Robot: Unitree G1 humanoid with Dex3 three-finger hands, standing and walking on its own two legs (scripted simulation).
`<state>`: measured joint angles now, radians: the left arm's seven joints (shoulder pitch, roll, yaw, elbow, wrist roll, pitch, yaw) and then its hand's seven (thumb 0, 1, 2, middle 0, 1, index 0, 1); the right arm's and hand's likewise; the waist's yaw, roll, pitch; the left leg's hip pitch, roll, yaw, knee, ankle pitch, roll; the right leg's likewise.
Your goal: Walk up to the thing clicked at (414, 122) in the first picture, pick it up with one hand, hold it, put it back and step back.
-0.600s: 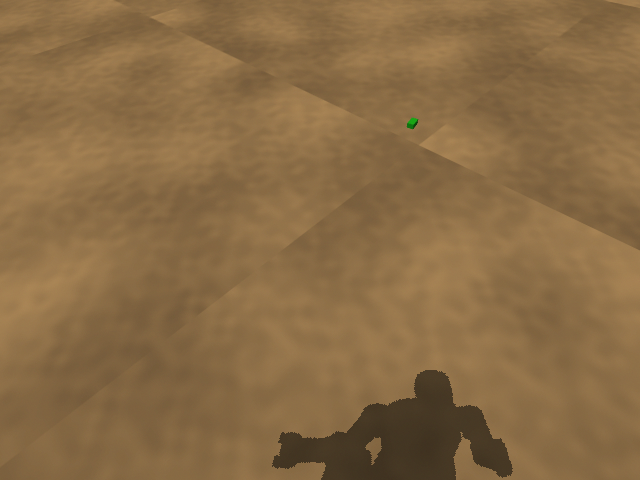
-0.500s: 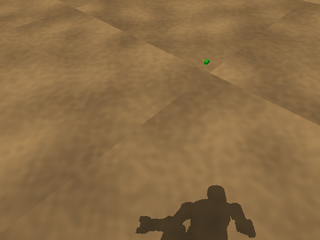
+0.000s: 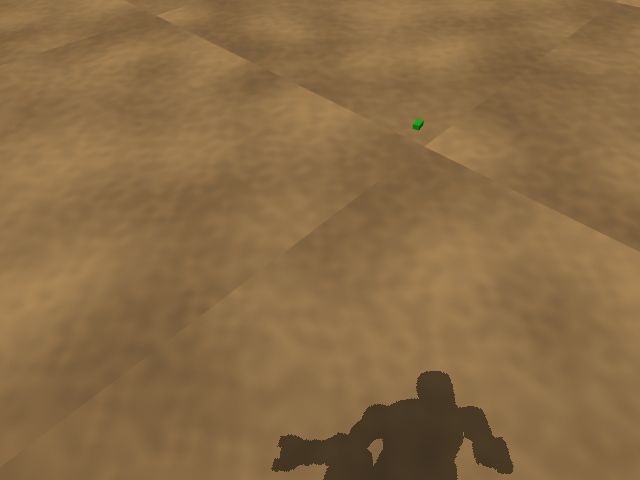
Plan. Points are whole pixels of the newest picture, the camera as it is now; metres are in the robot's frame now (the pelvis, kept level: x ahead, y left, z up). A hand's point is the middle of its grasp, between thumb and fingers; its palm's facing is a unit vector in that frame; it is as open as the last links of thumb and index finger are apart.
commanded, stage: stand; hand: left
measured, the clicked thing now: (418, 124) +1.98 -0.41 -0.77
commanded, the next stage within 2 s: walk up in 0.52 s
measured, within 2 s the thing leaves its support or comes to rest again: neither
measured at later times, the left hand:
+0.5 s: hand out of the picture +0.07 +0.25 -0.16, palm faces -0.02 -0.94 -0.34, open 7.3 cm
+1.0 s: hand (219, 462) +0.17 +0.17 -0.11, palm faces +0.30 -0.87 -0.39, open 7.3 cm
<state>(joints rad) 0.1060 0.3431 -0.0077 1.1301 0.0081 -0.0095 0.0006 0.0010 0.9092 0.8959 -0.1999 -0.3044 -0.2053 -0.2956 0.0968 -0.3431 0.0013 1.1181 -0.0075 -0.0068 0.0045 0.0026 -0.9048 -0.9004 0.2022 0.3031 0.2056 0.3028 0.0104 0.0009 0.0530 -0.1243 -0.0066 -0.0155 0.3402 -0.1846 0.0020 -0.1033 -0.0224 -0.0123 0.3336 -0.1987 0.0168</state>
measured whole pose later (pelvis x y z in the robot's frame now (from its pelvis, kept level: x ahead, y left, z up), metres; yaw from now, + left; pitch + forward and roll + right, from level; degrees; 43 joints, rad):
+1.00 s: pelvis +0.13 -0.14 -0.01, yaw +19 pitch -1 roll +3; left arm 0.16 0.44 0.09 0.83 0.05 -0.02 -0.12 0.00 0.91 0.90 -0.20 -0.30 -0.21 -0.30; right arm 0.29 -0.52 -0.10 1.05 -0.02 -0.02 -0.01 0.01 -0.90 -0.90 0.20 0.30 0.20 0.30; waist 0.03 -0.03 -0.03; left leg -0.46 0.01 -0.03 1.08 -0.44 0.02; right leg -0.16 -0.06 -0.08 0.54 -0.37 -0.01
